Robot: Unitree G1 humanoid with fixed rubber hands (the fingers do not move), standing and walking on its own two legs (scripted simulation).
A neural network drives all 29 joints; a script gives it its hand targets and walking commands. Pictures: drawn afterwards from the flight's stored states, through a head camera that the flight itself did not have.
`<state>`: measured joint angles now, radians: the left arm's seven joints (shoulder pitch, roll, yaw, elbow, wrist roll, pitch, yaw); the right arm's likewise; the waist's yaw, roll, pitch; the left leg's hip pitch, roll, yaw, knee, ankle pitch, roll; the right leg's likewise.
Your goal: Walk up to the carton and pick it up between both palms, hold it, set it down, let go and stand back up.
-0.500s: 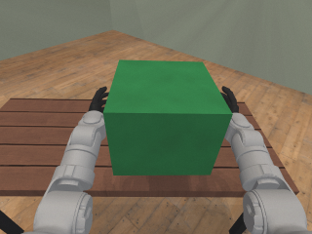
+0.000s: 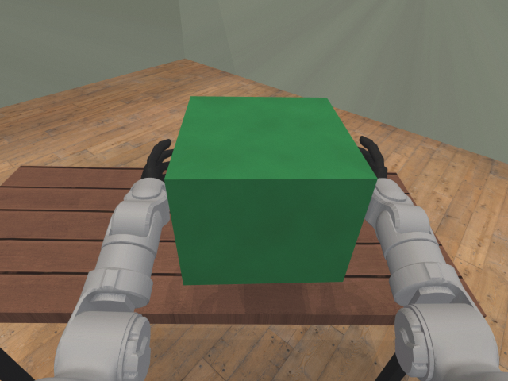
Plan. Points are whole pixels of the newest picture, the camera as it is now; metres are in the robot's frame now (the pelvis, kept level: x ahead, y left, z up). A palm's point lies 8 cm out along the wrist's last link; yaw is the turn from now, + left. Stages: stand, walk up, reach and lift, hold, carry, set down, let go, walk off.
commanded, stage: hold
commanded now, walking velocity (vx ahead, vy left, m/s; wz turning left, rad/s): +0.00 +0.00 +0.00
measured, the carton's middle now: (261, 182) +0.42 +0.00 +0.14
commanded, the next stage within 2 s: none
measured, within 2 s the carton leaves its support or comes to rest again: neither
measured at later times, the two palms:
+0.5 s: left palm (145, 184) +0.36 +0.18 +0.18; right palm (374, 178) +0.37 -0.17 +0.20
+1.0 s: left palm (147, 181) +0.36 +0.18 +0.19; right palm (377, 178) +0.37 -0.17 +0.20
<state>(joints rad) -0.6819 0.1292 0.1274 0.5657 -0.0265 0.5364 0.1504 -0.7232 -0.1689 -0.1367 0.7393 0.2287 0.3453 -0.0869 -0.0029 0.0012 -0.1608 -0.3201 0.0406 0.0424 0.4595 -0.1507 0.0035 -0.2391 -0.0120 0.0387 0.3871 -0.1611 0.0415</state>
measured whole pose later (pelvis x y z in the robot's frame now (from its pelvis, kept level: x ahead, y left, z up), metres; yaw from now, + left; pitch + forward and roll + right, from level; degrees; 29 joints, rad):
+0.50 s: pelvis -0.01 +0.00 +0.00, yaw +0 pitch -1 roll -2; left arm -0.68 0.13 0.14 0.51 0.00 0.61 0.13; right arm -0.74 -0.17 -0.14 0.68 0.23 0.44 -0.11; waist 0.00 0.00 -0.16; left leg -0.30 0.04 0.04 0.46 -0.14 0.00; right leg -0.22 -0.01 0.04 0.38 -0.14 0.04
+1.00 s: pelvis -0.01 +0.00 +0.00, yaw +0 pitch -1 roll -2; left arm -0.68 0.13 0.14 0.49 0.01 0.63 0.13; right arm -0.73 -0.17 -0.14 0.66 0.24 0.44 -0.11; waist -0.01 0.00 -0.17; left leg -0.30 0.04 0.04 0.46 -0.14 0.00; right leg -0.21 -0.01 0.04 0.38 -0.15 0.04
